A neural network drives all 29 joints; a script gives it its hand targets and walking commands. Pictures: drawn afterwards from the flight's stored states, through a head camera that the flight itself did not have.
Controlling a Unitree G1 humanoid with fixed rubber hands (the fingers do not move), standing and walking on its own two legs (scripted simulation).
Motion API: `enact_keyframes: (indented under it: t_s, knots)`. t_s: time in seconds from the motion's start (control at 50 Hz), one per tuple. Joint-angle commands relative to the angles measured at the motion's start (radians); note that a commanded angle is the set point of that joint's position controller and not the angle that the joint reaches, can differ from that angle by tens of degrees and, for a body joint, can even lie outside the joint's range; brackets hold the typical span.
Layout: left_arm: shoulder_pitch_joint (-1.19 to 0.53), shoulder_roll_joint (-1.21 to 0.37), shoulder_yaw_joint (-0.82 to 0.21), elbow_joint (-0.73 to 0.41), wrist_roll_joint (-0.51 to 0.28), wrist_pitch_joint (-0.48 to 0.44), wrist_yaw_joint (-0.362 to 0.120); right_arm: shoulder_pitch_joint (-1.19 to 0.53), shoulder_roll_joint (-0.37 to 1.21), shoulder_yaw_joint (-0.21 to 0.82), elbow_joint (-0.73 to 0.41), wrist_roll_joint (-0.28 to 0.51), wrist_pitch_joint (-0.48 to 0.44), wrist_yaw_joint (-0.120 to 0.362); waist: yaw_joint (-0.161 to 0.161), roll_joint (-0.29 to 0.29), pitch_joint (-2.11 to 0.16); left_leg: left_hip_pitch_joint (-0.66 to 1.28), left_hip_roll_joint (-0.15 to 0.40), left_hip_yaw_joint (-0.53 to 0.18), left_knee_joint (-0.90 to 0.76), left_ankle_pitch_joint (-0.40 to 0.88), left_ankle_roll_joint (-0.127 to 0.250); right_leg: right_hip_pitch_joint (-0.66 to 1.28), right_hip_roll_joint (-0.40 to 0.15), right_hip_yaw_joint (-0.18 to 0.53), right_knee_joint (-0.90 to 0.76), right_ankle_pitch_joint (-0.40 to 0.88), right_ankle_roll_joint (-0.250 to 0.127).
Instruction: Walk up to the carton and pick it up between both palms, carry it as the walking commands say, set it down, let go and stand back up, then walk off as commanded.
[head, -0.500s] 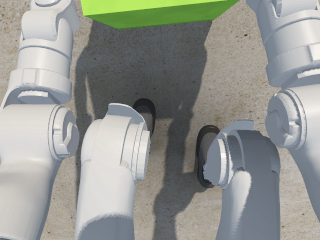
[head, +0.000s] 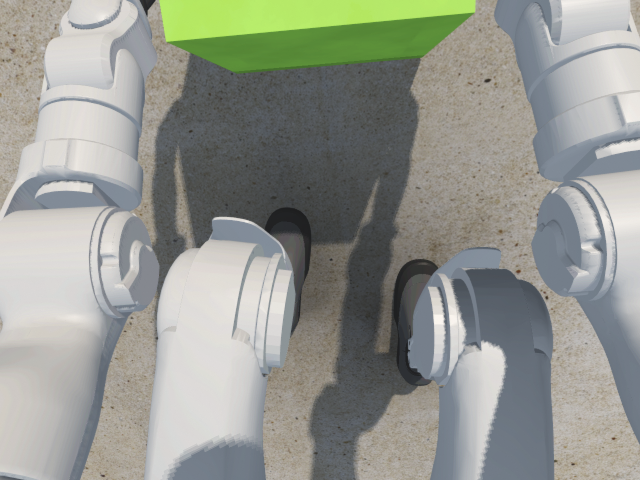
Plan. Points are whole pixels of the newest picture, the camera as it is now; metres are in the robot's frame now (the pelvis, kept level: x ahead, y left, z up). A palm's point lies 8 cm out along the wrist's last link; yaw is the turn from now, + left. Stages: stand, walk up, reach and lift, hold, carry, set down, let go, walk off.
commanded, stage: set down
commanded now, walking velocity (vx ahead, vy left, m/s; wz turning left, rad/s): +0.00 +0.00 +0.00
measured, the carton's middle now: out of the picture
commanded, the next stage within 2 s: none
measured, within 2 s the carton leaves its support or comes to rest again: neither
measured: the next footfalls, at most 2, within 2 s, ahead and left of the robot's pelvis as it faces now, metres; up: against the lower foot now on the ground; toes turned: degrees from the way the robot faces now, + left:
none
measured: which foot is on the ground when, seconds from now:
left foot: down 0.00-1.00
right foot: down 0.00-1.00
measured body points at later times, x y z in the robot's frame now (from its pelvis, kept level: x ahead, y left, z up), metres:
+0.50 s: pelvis +0.00 +0.00 +0.00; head +0.38 +0.03 +0.23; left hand +0.52 +0.28 -0.19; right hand +0.59 -0.06 -0.18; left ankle +0.14 +0.12 -0.34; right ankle +0.09 -0.10 -0.34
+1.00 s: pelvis +0.00 +0.00 +0.00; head +0.39 +0.03 +0.22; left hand +0.52 +0.28 -0.20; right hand +0.60 -0.06 -0.19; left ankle +0.14 +0.12 -0.34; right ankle +0.09 -0.10 -0.34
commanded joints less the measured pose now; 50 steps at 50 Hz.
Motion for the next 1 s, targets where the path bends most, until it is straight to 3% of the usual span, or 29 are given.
enact_keyframes:
  t_s: [0.0,0.14,0.22,0.26,0.28,0.3,0.34,0.36,0.38,0.4,0.42,0.48,0.5,0.52,0.58,0.6,0.62,0.64,0.66,0.7,0.76,0.78,0.8,0.82,0.84,0.88,0.92,0.94,0.98]
  knots:
    - [-0.694,-0.762,-0.226,-0.239,-0.062,-0.061,-0.278,-0.546,0.909,0.218,-0.226,0.073,-0.053,0.284,0.1,-0.091,-1.236,0.679,-0.082,0.006,-0.086,0.359,0.008,0.308,-0.002,0.03,-0.227,0.272,-0.036]
    - [-0.667,-0.73,-0.206,-0.234,-0.05,-0.064,-0.292,-0.492,0.896,0.222,-0.194,0.041,-0.052,0.295,0.13,-0.117,-1.18,0.676,-0.079,-0.002,-0.084,0.365,0.013,0.28,-0.005,0.022,-0.229,0.266,-0.027]
    - [-0.598,-0.746,-0.191,-0.196,-0.027,-0.057,-0.297,-0.442,0.865,0.193,-0.139,0.013,-0.049,0.291,0.088,-0.1,-1.095,0.654,-0.081,0.002,-0.086,0.329,0.011,0.222,-0.004,0.013,-0.232,0.215,-0.029]
    - [-0.581,-0.74,-0.171,-0.194,-0.008,-0.057,-0.301,-0.483,0.835,0.202,-0.192,0.023,-0.055,0.295,0.107,-0.091,-1.106,0.686,-0.079,-0.003,-0.083,0.317,0.017,0.231,-0.008,0.019,-0.216,0.207,-0.032]
    - [-0.582,-0.74,-0.162,-0.159,-0.012,-0.053,-0.301,-0.441,0.846,0.193,-0.116,0.005,-0.048,0.295,0.061,-0.119,-1.041,0.643,-0.077,-0.015,-0.087,0.296,0.016,0.194,-0.003,0.01,-0.239,0.186,-0.028]
    - [-0.601,-0.729,-0.177,-0.202,-0.014,-0.055,-0.3,-0.408,0.851,0.169,-0.13,0.004,-0.044,0.298,0.068,-0.084,-1.04,0.645,-0.074,-0.003,-0.082,0.282,0.005,0.229,-0.01,0.028,-0.234,0.187,-0.041]
    - [-0.528,-0.729,-0.146,-0.137,0.0,-0.05,-0.307,-0.447,0.842,0.192,-0.172,0.007,-0.05,0.292,0.097,-0.1,-1.053,0.614,-0.08,0.015,-0.068,0.3,0.013,0.236,-0.014,0.031,-0.238,0.209,-0.027]
    - [-0.578,-0.709,-0.168,-0.168,-0.012,-0.053,-0.307,-0.442,0.83,0.193,-0.135,-0.005,-0.043,0.297,0.077,-0.096,-1.028,0.614,-0.072,-0.008,-0.074,0.282,0.011,0.244,-0.02,0.041,-0.223,0.202,-0.033]
    - [-0.584,-0.698,-0.143,-0.176,-0.012,-0.055,-0.308,-0.438,0.852,0.176,-0.133,0.001,-0.038,0.301,0.09,-0.121,-1.021,0.628,-0.081,0.005,-0.08,0.255,0.023,0.247,-0.016,0.021,-0.225,0.173,-0.026]
    - [-0.592,-0.704,-0.161,-0.16,-0.016,-0.053,-0.307,-0.421,0.819,0.18,-0.128,-0.007,-0.046,0.301,0.051,-0.114,-1.01,0.62,-0.073,-0.006,-0.068,0.269,0.011,0.214,-0.019,0.031,-0.229,0.179,-0.041]
    - [-0.56,-0.704,-0.13,-0.156,0.002,-0.055,-0.308,-0.434,0.827,0.189,-0.143,0.002,-0.047,0.292,0.078,-0.112,-1.027,0.609,-0.066,0.006,-0.066,0.251,0.02,0.275,-0.024,0.031,-0.233,0.188,-0.031]
    - [-0.574,-0.707,-0.138,-0.178,0.005,-0.055,-0.312,-0.434,0.794,0.17,-0.119,-0.008,-0.039,0.285,0.062,-0.072,-1.018,0.614,-0.068,0.001,-0.064,0.234,0.017,0.274,-0.021,0.036,-0.208,0.169,-0.031]
    - [-0.565,-0.686,-0.134,-0.15,0.015,-0.055,-0.31,-0.439,0.805,0.184,-0.121,0.003,-0.042,0.289,0.099,-0.061,-1.008,0.63,-0.068,0.005,-0.064,0.252,0.015,0.229,-0.018,0.033,-0.213,0.17,-0.028]
    - [-0.536,-0.682,-0.118,-0.12,0.025,-0.05,-0.304,-0.458,0.771,0.179,-0.143,-0.004,-0.044,0.287,0.056,-0.078,-0.985,0.63,-0.061,0.0,-0.074,0.227,0.015,0.252,-0.021,0.023,-0.215,0.162,-0.024]
    - [-0.486,-0.668,-0.099,-0.098,0.027,-0.058,-0.298,-0.404,0.762,0.184,-0.118,-0.005,-0.044,0.283,0.066,-0.117,-0.939,0.561,-0.067,-0.001,-0.072,0.198,0.022,0.252,-0.024,0.03,-0.21,0.15,-0.025]
    - [-0.529,-0.659,-0.1,-0.095,0.01,-0.06,-0.302,-0.416,0.748,0.182,-0.109,-0.019,-0.045,0.278,0.032,-0.131,-0.945,0.536,-0.063,0.006,-0.06,0.194,0.016,0.276,-0.027,0.034,-0.226,0.156,-0.02]
    - [-0.537,-0.615,-0.11,-0.113,0.019,-0.066,-0.298,-0.431,0.739,0.175,-0.119,-0.003,-0.046,0.279,0.076,-0.083,-0.945,0.546,-0.067,0.009,-0.07,0.203,0.013,0.269,-0.034,0.042,-0.215,0.167,-0.023]
    - [-0.543,-0.632,-0.12,-0.109,0.014,-0.067,-0.292,-0.437,0.721,0.164,-0.091,-0.013,-0.049,0.273,0.052,-0.067,-0.935,0.579,-0.063,0.004,-0.079,0.222,0.011,0.279,-0.032,0.037,-0.218,0.179,-0.021]
    - [-0.534,-0.592,-0.091,-0.113,0.021,-0.073,-0.29,-0.427,0.695,0.169,-0.115,-0.005,-0.051,0.267,0.078,-0.062,-0.939,0.586,-0.055,0.008,-0.059,0.223,0.018,0.287,-0.035,0.049,-0.215,0.176,-0.019]
    - [-0.542,-0.538,-0.041,-0.103,0.039,-0.076,-0.281,-0.438,0.682,0.178,-0.109,-0.011,-0.044,0.254,0.087,-0.138,-0.98,0.515,-0.054,0.027,-0.059,0.181,0.014,0.379,-0.044,0.061,-0.238,0.171,-0.019]
    - [-0.467,-0.431,-0.019,-0.056,0.032,-0.088,-0.25,-0.43,0.502,0.136,-0.118,-0.014,-0.068,0.218,0.064,-0.092,-0.974,0.543,-0.053,0.018,-0.07,0.204,0.004,0.355,-0.041,0.04,-0.215,0.171,-0.013]
    - [-0.485,-0.386,-0.002,-0.067,0.045,-0.101,-0.23,-0.443,0.482,0.13,-0.113,0.0,-0.068,0.207,0.103,-0.059,-0.992,0.564,-0.057,0.028,-0.088,0.191,-0.003,0.368,-0.042,0.045,-0.227,0.161,-0.009]
    - [-0.476,-0.318,0.008,-0.059,0.044,-0.105,-0.215,-0.449,0.413,0.13,-0.123,0.005,-0.07,0.196,0.075,-0.084,-0.999,0.598,-0.042,0.012,-0.08,0.207,0.006,0.339,-0.046,0.045,-0.225,0.171,-0.005]
    - [-0.447,-0.254,0.034,-0.056,0.058,-0.114,-0.196,-0.403,0.41,0.133,-0.084,0.007,-0.062,0.185,0.115,-0.086,-1.023,0.61,-0.036,0.027,-0.085,0.21,0.004,0.403,-0.052,0.048,-0.224,0.179,0.001]
    - [-0.391,-0.236,0.044,-0.039,0.045,-0.121,-0.18,-0.351,0.327,0.122,-0.081,-0.008,-0.075,0.172,0.088,-0.127,-1.01,0.577,-0.05,0.017,-0.084,0.223,0.002,0.378,-0.047,0.03,-0.223,0.19,0.007]
    - [-0.392,-0.112,0.042,-0.009,0.029,-0.142,-0.136,-0.373,0.17,0.086,-0.071,-0.019,-0.089,0.138,0.081,-0.056,-1.032,0.637,-0.031,0.018,-0.077,0.268,-0.007,0.344,-0.062,0.037,-0.22,0.192,0.004]
    - [-0.384,0.065,0.083,-0.031,0.016,-0.174,-0.071,-0.363,0.04,0.104,-0.084,0.024,-0.106,0.086,0.11,-0.1,-1.111,0.652,-0.034,0.015,-0.078,0.301,-0.003,0.396,-0.069,0.03,-0.222,0.226,0.013]
    - [-0.365,0.091,0.064,0.01,0.001,-0.181,-0.048,-0.359,-0.016,0.077,-0.083,0.008,-0.114,0.073,0.085,-0.064,-1.121,0.68,-0.04,0.012,-0.078,0.311,0.0,0.366,-0.064,0.035,-0.225,0.216,0.015]
    - [-0.337,0.142,0.086,-0.001,-0.012,-0.2,-0.021,-0.318,-0.059,0.088,-0.058,0.038,-0.114,0.054,0.122,-0.062,-1.169,0.738,-0.036,-0.002,-0.079,0.384,-0.001,0.375,-0.075,0.036,-0.213,0.279,0.022]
